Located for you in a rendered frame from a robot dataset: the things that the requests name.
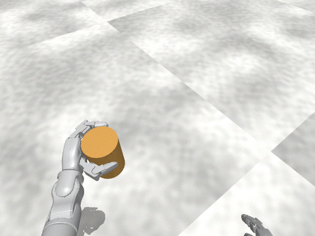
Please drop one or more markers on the left robot hand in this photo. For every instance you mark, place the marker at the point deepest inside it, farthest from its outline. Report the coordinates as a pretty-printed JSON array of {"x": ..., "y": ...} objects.
[{"x": 74, "y": 158}]

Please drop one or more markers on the can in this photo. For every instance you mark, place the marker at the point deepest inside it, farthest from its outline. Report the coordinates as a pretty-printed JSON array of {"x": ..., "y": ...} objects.
[{"x": 101, "y": 145}]

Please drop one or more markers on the left robot arm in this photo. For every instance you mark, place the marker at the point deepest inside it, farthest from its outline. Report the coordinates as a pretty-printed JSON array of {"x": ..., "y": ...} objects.
[{"x": 65, "y": 213}]

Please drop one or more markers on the right robot hand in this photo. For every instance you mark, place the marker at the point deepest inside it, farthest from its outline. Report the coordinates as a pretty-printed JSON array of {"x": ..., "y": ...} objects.
[{"x": 255, "y": 225}]

